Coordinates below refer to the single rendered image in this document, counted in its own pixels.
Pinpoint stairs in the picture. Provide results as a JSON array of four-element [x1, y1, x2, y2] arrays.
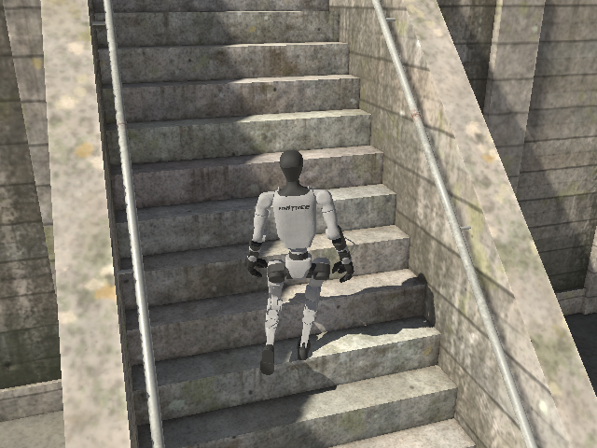
[[93, 0, 476, 448]]

